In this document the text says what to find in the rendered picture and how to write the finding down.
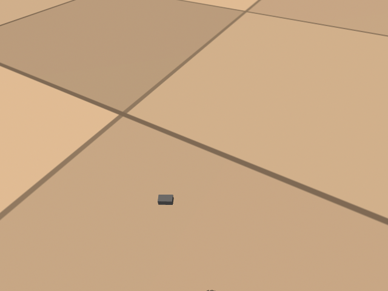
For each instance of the small box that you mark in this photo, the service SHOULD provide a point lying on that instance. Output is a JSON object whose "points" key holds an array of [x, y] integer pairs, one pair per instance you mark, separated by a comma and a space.
{"points": [[165, 199]]}

